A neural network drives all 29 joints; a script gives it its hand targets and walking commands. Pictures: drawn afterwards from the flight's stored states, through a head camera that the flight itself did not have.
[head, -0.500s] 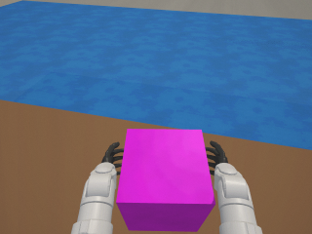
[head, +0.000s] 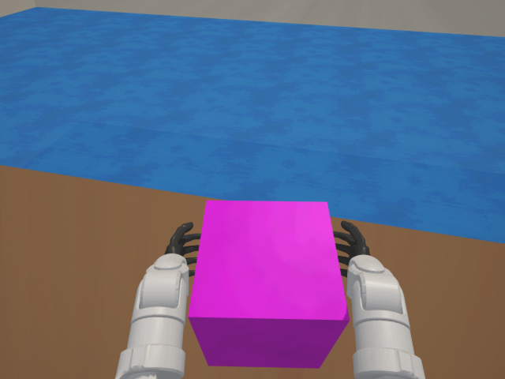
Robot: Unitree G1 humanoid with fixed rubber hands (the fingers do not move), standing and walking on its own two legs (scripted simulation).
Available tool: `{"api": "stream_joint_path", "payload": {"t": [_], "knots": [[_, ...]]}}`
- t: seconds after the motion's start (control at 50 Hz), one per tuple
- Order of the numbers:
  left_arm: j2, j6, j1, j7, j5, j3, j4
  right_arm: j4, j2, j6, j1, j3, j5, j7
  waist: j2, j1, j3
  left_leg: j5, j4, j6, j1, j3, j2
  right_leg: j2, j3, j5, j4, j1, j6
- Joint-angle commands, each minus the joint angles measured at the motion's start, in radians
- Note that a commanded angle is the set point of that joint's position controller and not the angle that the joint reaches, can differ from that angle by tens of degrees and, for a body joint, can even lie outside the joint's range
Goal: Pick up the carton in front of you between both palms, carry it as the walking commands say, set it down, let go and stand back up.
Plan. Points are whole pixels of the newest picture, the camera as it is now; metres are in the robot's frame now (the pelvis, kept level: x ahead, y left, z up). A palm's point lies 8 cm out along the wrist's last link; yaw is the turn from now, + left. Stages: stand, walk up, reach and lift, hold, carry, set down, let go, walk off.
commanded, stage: hold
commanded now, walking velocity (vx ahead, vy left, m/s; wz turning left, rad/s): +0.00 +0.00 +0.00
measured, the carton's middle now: (265, 287) +0.30 +0.00 -0.03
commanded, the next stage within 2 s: carry in 0.16 s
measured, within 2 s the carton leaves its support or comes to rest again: neither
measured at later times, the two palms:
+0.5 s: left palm (194, 224) +0.36 +0.12 +0.08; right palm (365, 223) +0.36 -0.18 +0.08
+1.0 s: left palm (233, 144) +0.62 +0.07 +0.07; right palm (358, 146) +0.62 -0.22 +0.07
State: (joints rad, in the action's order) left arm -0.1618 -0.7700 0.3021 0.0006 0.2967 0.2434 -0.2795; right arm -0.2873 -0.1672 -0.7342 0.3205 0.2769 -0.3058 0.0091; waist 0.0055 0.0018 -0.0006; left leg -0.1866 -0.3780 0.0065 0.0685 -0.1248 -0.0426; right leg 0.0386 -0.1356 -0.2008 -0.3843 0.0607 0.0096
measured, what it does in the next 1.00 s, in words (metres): walks ahead: left foot, then right foot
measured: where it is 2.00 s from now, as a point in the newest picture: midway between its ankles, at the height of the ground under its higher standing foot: (271, 247)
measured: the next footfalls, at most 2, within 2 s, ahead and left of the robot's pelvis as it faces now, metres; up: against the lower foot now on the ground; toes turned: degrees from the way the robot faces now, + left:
left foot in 0.56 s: +0.17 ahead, +0.09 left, +0.00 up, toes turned +7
right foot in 0.88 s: +0.42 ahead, -0.15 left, +0.00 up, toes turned -13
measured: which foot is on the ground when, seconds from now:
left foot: down 0.00-0.34, up 0.36-0.54, down 0.56-0.90, up 0.92-1.00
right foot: down 0.00-0.58, up 0.60-0.86, down 0.88-1.00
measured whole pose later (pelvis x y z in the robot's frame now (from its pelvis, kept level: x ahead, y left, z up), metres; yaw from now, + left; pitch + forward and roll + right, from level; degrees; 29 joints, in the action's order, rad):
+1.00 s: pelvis +0.35 -0.07 -0.01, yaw +1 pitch +5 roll +0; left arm -0.14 -1.24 0.19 0.09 0.12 0.10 0.29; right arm 0.32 -0.13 -1.24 0.20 0.15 -0.10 -0.10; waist -0.03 0.00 0.11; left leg -0.43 -1.09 0.00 0.36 0.07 0.09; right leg -0.03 0.26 -0.23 -0.52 0.38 -0.08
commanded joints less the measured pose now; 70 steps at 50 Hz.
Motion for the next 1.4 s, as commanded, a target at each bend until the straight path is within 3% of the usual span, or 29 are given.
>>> {"api": "stream_joint_path", "payload": {"t": [0.0, 0.12, 0.14, 0.2, 0.26, 0.3, 0.32, 0.36, 0.38, 0.42, 0.52, 0.54, 0.56, 0.58, 0.6, 0.66, 0.78, 0.84, 0.86, 0.88, 0.9, 0.92, 0.98, 1.06, 1.24, 1.32, 1.34, 1.36, 1.38], "knots": [[-0.927, 0.051, 0.563, -0.244, -0.278, -0.541, 0.041, -0.031, -0.932, 0.01, 0.481, -0.539, 0.264, 0.253, -0.006, 0.0, 0.204, 0.057, 0.064, 0.007, -0.058, 0.056, -0.043, 0.048, 0.068, 0.069, 0.073, 0.007, 0.002], [-0.926, 0.049, 0.539, -0.24, -0.28, -0.543, 0.054, -0.017, -0.928, 0.008, 0.459, -0.542, 0.267, 0.251, -0.007, -0.001, 0.216, 0.108, 0.064, 0.01, -0.072, 0.055, -0.044, 0.05, 0.067, 0.116, 0.073, -0.007, 0.004], [-0.918, 0.047, 0.547, -0.239, -0.288, -0.554, 0.072, -0.012, -0.916, 0.006, 0.467, -0.555, 0.276, 0.249, -0.049, 0.001, 0.21, -0.033, -0.007, -0.008, 0.042, 0.026, 0.116, -0.104, 0.031, -0.021, -0.03, 0.119, -0.009], [-0.918, 0.035, 0.57, -0.232, -0.328, -0.604, 0.142, 0.063, -0.917, -0.004, 0.464, -0.596, 0.304, 0.231, -0.077, -0.001, 0.2, -0.596, 0.095, -0.054, 0.174, -0.096, 0.162, -0.054, 0.059, -0.438, -0.09, 0.237, -0.005], [-0.912, -0.005, 0.578, -0.222, -0.394, -0.689, 0.233, 0.165, -0.906, -0.045, 0.441, -0.672, 0.346, 0.203, -0.167, 0.004, 0.247, -0.493, 0.115, -0.107, 0.136, -0.164, 0.252, -0.021, 0.188, -0.205, -0.209, 0.296, 0.004], [-0.901, -0.05, 0.571, -0.211, -0.441, -0.744, 0.292, 0.246, -0.879, -0.094, 0.433, -0.731, 0.383, 0.184, -0.12, -0.005, 0.292, -0.456, 0.044, -0.09, 0.218, -0.052, 0.203, -0.025, 0.196, -0.207, -0.076, 0.162, -0.018], [-0.891, -0.077, 0.577, -0.204, -0.462, -0.765, 0.324, 0.287, -0.866, -0.123, 0.435, -0.762, 0.405, 0.176, -0.036, -0.007, 0.289, -0.433, -0.066, -0.061, 0.302, 0.037, 0.148, -0.09, 0.099, -0.288, 0.014, 0.089, -0.04], [-0.842, -0.138, 0.524, -0.185, -0.477, -0.772, 0.34, 0.35, -0.839, -0.186, 0.485, -0.808, 0.452, 0.169, 0.271, -0.028, 0.22, -0.337, -0.404, 0.003, 0.623, 0.212, 0.045, -0.359, -0.34, -0.419, 0.187, -0.077, -0.165], [-0.822, -0.167, 0.507, -0.173, -0.478, -0.777, 0.368, 0.373, -0.844, -0.217, 0.509, -0.832, 0.488, 0.17, 0.238, -0.032, 0.191, -0.351, -0.411, -0.004, 0.663, 0.185, 0.078, -0.385, -0.378, -0.299, 0.191, -0.078, -0.209], [-0.812, -0.222, 0.503, -0.155, -0.51, -0.801, 0.45, 0.395, -0.858, -0.27, 0.492, -0.871, 0.554, 0.17, 0.139, -0.039, 0.239, -0.303, -0.336, -0.003, 0.615, 0.202, 0.085, -0.361, -0.249, -0.145, 0.163, -0.094, -0.202], [-0.823, -0.337, 0.413, -0.148, -0.573, -0.842, 0.591, 0.488, -0.871, -0.372, 0.334, -0.878, 0.591, 0.148, 0.121, -0.019, 0.346, -0.016, 0.011, 0.004, 0.086, 0.327, 0.022, -0.21, 0.098, -0.042, -0.002, 0.111, -0.1], [-0.825, -0.355, 0.379, -0.152, -0.577, -0.845, 0.599, 0.505, -0.862, -0.39, 0.298, -0.869, 0.584, 0.145, 0.066, -0.003, 0.381, -0.024, 0.03, -0.012, -0.125, 0.263, 0.083, -0.186, 0.145, -0.058, -0.102, 0.249, -0.073], [-0.825, -0.376, 0.381, -0.158, -0.584, -0.85, 0.617, 0.518, -0.845, -0.406, 0.254, -0.856, 0.563, 0.141, -0.104, 0.028, 0.415, -0.214, 0.109, -0.077, -0.288, -0.008, 0.271, -0.13, 0.231, -0.139, -0.336, 0.438, -0.029], [-0.837, -0.398, 0.406, -0.168, -0.602, -0.86, 0.638, 0.522, -0.83, -0.414, 0.238, -0.838, 0.537, 0.135, -0.304, 0.035, 0.367, -0.164, 0.152, -0.196, -0.38, -0.315, 0.455, -0.053, 0.284, -0.287, -0.503, 0.692, -0.003], [-0.848, -0.411, 0.429, -0.178, -0.611, -0.866, 0.652, 0.56, -0.832, -0.424, 0.252, -0.839, 0.526, 0.131, -0.249, 0.029, 0.313, -0.039, 0.136, -0.262, -0.36, -0.364, 0.503, -0.098, 0.212, -0.366, -0.582, 0.785, -0.022], [-0.854, -0.426, 0.412, -0.184, -0.632, -0.864, 0.692, 0.657, -0.905, -0.45, 0.299, -0.867, 0.568, 0.133, -0.06, 0.03, 0.299, 0.012, 0.175, -0.202, -0.265, -0.169, 0.446, -0.153, 0.194, -0.289, -0.528, 0.754, -0.021], [-0.826, -0.452, 0.331, -0.144, -0.583, -0.831, 0.71, 0.691, -0.837, -0.495, 0.289, -0.89, 0.624, 0.153, -0.17, 0.025, 0.268, 0.106, 0.164, -0.112, -0.081, 0.16, 0.295, -0.079, 0.334, -0.003, -0.189, 0.449, -0.004], [-0.807, -0.467, 0.303, -0.138, -0.563, -0.81, 0.682, 0.679, -0.803, -0.513, 0.294, -0.888, 0.631, 0.161, -0.13, -0.002, 0.277, 0.196, -0.009, -0.059, 0.088, 0.271, 0.253, -0.022, 0.429, 0.054, -0.091, 0.123, -0.021], [-0.803, -0.471, 0.308, -0.139, -0.56, -0.802, 0.673, 0.673, -0.791, -0.519, 0.293, -0.885, 0.631, 0.163, -0.097, -0.01, 0.315, 0.231, -0.158, -0.033, 0.172, 0.325, 0.222, -0.039, 0.412, 0.017, -0.097, -0.036, -0.037], [-0.788, -0.474, 0.288, -0.138, -0.548, -0.79, 0.65, 0.674, -0.772, -0.527, 0.315, -0.879, 0.63, 0.165, 0.039, -0.041, 0.351, 0.076, -0.405, 0.013, 0.312, 0.356, 0.165, -0.203, 0.158, -0.152, 0.009, -0.167, -0.077], [-0.786, -0.471, 0.296, -0.138, -0.535, -0.778, 0.62, 0.69, -0.786, -0.538, 0.367, -0.893, 0.641, 0.168, 0.289, -0.041, 0.386, -0.218, -0.674, 0.048, 0.555, 0.324, 0.057, -0.442, -0.304, -0.267, 0.16, -0.303, -0.207], [-0.807, -0.471, 0.321, -0.138, -0.546, -0.783, 0.632, 0.669, -0.801, -0.54, 0.377, -0.895, 0.643, 0.172, 0.249, -0.029, 0.365, -0.317, -0.827, 0.016, 0.663, 0.198, 0.082, -0.493, -0.411, -0.177, 0.197, -0.293, -0.257], [-0.907, -0.453, 0.403, -0.147, -0.587, -0.829, 0.684, 0.651, -0.877, -0.515, 0.369, -0.885, 0.639, 0.179, 0.028, -0.022, 0.358, -0.173, -0.81, -0.034, 0.663, 0.135, 0.186, -0.427, -0.157, 0.051, 0.164, -0.182, -0.199], [-0.928, -0.435, 0.422, -0.169, -0.637, -0.869, 0.729, 0.64, -0.925, -0.474, 0.313, -0.887, 0.593, 0.155, 0.084, -0.024, 0.355, -0.073, -0.588, -0.02, 0.598, 0.201, 0.157, -0.35, 0.057, 0.161, 0.196, -0.151, -0.149], [-0.844, -0.45, 0.311, -0.191, -0.617, -0.85, 0.703, 0.645, -0.876, -0.479, 0.217, -0.871, 0.543, 0.129, 0.142, -0.038, 0.201, 0.155, -0.171, -0.032, 0.531, 0.359, 0.076, -0.263, 0.264, 0.5, 0.154, -0.185, -0.117], [-0.836, -0.451, 0.322, -0.187, -0.608, -0.847, 0.712, 0.638, -0.87, -0.482, 0.22, -0.871, 0.561, 0.144, 0.143, 0.001, 0.29, 0.133, -0.064, -0.056, 0.13, 0.448, -0.012, -0.223, 0.381, 0.732, -0.162, -0.107, -0.058], [-0.826, -0.45, 0.34, -0.186, -0.608, -0.852, 0.715, 0.641, -0.863, -0.481, 0.235, -0.87, 0.563, 0.147, 0.091, 0.024, 0.354, 0.057, -0.073, -0.064, -0.078, 0.362, 0.062, -0.202, 0.38, 0.519, -0.343, 0.032, -0.036], [-0.836, -0.455, 0.373, -0.183, -0.621, -0.868, 0.73, 0.63, -0.848, -0.477, 0.239, -0.862, 0.561, 0.151, -0.117, 0.031, 0.455, -0.119, -0.009, -0.186, -0.304, -0.108, 0.359, -0.126, 0.345, 0.242, -0.652, 0.298, 0.003], [-0.825, -0.453, 0.389, -0.182, -0.619, -0.874, 0.73, 0.612, -0.869, -0.469, 0.258, -0.872, 0.57, 0.155, -0.293, 0.03, 0.465, -0.057, 0.145, -0.284, -0.393, -0.43, 0.48, 0.003, 0.26, -0.255, -0.866, 0.544, 0.018]]}}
